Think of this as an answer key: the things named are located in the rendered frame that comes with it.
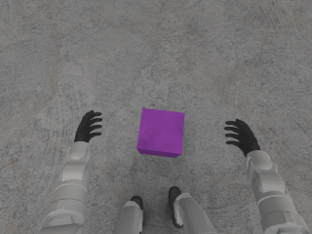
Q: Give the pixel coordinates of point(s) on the robot left thigh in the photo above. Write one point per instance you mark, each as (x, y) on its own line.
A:
(129, 221)

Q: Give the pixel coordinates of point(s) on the robot right forearm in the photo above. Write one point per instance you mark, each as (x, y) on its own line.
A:
(278, 214)

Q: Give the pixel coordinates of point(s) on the robot right foot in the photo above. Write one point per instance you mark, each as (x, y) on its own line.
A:
(173, 193)

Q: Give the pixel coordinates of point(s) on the robot left forearm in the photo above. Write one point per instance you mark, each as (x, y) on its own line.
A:
(68, 203)

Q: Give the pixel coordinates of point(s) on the left robot hand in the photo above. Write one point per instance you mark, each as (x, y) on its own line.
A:
(84, 129)

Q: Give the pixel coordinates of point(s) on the carton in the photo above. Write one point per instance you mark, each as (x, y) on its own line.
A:
(160, 133)

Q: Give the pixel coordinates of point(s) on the left robot upper arm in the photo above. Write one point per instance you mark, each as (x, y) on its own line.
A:
(73, 228)

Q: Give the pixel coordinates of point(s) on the right robot hand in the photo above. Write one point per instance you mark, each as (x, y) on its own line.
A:
(247, 141)

